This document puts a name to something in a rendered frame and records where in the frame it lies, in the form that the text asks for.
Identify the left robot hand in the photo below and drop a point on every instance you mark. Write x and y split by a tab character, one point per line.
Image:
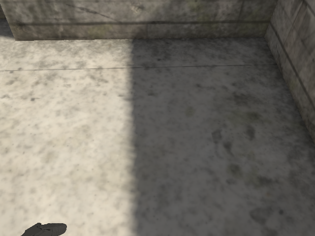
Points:
49	229

